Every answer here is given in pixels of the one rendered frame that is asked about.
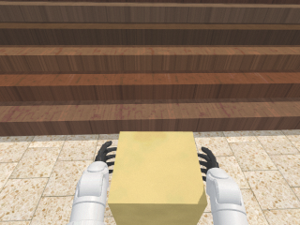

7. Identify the robot left forearm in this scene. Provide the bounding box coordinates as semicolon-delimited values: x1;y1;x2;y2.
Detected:
66;161;109;225

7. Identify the carton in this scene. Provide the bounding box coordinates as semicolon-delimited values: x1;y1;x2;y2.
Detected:
107;131;208;225

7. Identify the left robot hand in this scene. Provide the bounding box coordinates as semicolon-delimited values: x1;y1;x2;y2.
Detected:
95;141;117;174

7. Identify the right robot hand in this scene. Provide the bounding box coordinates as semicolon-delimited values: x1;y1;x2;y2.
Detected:
197;146;219;182

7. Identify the robot right forearm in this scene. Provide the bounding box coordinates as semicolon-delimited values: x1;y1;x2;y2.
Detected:
206;168;248;225

